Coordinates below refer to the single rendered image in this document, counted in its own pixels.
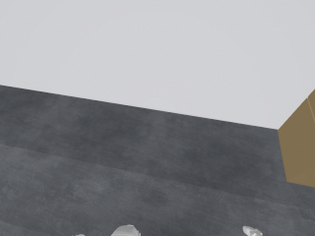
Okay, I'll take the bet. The robot left thigh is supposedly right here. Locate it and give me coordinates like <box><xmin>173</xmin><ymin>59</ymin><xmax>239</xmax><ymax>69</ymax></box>
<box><xmin>111</xmin><ymin>225</ymin><xmax>141</xmax><ymax>236</ymax></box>

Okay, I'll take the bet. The cupboard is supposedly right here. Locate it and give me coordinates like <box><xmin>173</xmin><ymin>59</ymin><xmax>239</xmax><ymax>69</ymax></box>
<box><xmin>278</xmin><ymin>89</ymin><xmax>315</xmax><ymax>188</ymax></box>

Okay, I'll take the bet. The right robot hand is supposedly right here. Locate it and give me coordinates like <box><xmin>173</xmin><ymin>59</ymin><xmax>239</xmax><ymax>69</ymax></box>
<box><xmin>242</xmin><ymin>226</ymin><xmax>263</xmax><ymax>236</ymax></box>

